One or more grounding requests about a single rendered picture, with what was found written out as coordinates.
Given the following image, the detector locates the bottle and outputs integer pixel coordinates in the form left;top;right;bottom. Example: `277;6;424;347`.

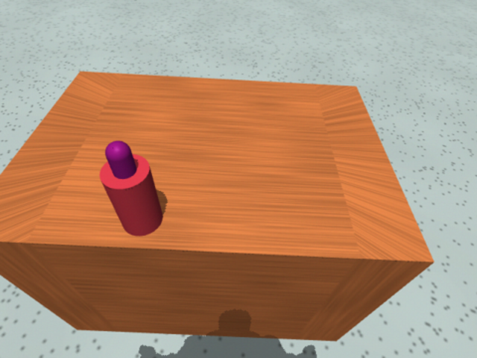
100;141;162;236

